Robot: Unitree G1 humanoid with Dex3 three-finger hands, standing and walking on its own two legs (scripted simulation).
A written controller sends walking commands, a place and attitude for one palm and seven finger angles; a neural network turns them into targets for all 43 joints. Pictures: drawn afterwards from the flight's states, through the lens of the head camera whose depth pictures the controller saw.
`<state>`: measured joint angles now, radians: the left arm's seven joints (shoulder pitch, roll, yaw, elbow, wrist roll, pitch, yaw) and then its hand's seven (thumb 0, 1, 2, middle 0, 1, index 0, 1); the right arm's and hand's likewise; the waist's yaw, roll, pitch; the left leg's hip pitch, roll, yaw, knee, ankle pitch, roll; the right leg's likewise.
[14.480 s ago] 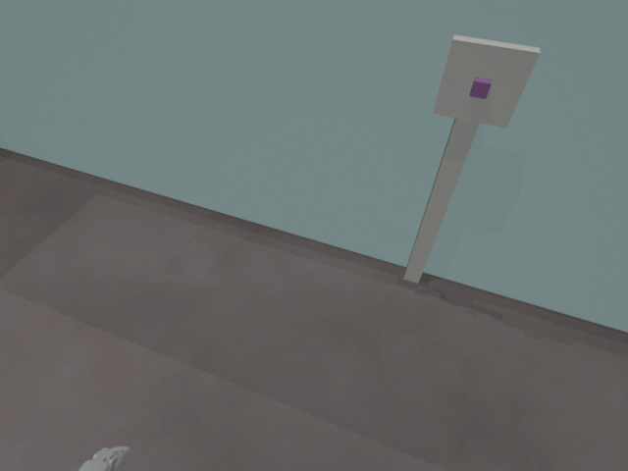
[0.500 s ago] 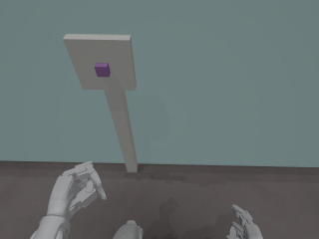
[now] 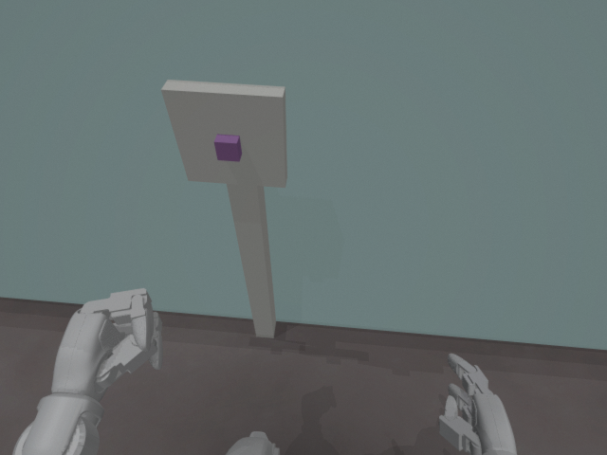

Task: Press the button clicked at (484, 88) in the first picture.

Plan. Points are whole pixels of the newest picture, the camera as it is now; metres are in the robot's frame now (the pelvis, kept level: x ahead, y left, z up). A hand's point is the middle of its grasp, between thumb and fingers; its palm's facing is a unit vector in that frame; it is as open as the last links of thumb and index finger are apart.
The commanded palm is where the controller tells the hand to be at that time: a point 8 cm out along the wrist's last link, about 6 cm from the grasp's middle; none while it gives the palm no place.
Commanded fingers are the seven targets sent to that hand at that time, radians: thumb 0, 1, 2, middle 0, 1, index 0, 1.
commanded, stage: raise the hand and make a fist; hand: left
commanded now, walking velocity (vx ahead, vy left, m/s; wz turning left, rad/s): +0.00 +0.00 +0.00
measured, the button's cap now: (228, 146) +0.55 +0.17 +0.10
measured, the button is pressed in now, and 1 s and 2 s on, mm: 0 0 0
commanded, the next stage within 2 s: aim a knuckle at the button in 0.66 s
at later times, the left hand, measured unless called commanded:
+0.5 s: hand (155, 330) +0.23 +0.19 +0.09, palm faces -0.02 -1.00 -0.04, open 3.1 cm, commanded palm +0.21 +0.24 +0.10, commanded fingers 0.00 0.90 0.90 -1.30 -1.50 -1.30 -1.50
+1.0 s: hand (164, 301) +0.27 +0.19 +0.09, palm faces -0.01 -1.00 -0.03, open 3.1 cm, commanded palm +0.25 +0.23 +0.10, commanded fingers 0.00 0.90 0.90 -1.30 -1.50 -1.30 -1.50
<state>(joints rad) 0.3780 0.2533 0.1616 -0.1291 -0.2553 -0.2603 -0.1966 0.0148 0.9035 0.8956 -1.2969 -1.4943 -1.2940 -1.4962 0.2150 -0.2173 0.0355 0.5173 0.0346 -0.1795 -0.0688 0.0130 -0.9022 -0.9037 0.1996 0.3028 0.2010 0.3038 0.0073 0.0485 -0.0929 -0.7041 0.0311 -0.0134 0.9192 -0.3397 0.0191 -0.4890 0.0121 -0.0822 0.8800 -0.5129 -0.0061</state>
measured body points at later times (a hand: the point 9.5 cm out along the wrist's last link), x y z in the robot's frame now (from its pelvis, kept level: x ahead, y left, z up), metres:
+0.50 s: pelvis +0.01 -0.01 +0.02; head +0.02 -0.02 +0.47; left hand +0.23 +0.24 +0.10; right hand +0.17 -0.26 -0.06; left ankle +0.07 +0.10 -0.69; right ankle -0.04 -0.12 -0.69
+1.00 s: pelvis +0.00 -0.02 +0.01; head +0.03 -0.03 +0.46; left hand +0.26 +0.24 +0.10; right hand +0.17 -0.26 -0.07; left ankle +0.07 +0.10 -0.69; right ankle -0.04 -0.12 -0.69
